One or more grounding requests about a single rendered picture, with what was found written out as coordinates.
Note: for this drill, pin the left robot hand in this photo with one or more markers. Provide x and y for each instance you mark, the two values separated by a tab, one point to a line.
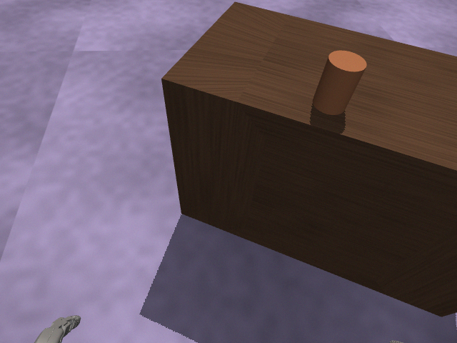
58	329

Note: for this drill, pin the can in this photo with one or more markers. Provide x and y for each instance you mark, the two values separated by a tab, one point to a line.
340	77

